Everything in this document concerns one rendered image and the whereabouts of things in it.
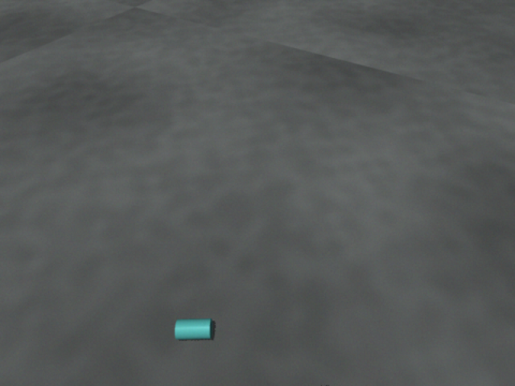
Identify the can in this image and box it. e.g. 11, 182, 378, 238
175, 318, 212, 339

